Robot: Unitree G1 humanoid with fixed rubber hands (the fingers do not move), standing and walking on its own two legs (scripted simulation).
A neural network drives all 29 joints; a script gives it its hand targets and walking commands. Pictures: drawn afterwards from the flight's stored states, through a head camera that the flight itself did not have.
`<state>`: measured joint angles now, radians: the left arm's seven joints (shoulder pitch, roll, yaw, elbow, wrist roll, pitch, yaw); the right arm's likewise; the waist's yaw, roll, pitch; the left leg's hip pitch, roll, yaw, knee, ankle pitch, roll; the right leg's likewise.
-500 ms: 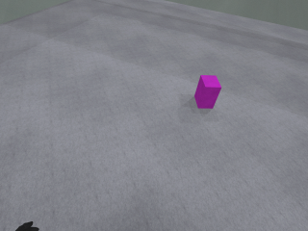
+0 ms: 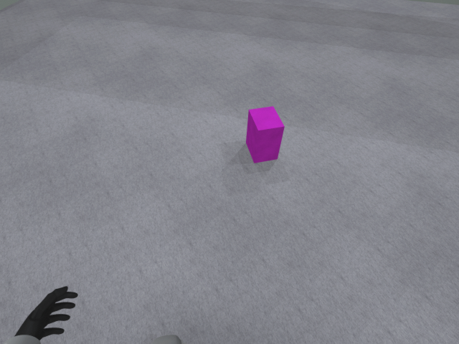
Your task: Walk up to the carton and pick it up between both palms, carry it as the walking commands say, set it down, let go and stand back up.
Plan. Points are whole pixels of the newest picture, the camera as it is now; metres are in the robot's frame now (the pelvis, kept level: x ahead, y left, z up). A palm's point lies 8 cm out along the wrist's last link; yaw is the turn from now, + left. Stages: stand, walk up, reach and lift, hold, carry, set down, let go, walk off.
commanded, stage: walk up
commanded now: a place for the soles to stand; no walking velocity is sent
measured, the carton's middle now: (263, 135) +1.27 -0.21 -0.63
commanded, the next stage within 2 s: none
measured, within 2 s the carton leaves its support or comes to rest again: neither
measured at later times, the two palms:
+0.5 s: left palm (104, 225) +0.37 +0.28 -0.08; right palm (448, 269) +0.26 -0.41 -0.04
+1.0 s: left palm (141, 193) +0.47 +0.22 -0.10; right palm (408, 166) +0.54 -0.46 -0.06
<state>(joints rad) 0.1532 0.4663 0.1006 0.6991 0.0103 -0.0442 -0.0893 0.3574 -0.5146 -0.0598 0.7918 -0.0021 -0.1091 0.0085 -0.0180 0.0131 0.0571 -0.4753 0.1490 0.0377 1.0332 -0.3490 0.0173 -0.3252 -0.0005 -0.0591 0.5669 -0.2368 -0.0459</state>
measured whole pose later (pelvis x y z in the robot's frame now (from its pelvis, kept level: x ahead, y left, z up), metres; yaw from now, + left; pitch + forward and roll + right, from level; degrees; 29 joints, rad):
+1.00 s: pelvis +0.43 -0.11 -0.01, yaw +1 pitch +0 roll +0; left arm 0.36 0.48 0.09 0.70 0.02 -0.03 -0.08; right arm 0.32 -0.49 -0.07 0.75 -0.01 -0.13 0.01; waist 0.04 -0.06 0.04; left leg -0.42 0.04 0.12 0.63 -0.19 0.05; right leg -0.31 -0.01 -0.06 0.85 -0.45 -0.05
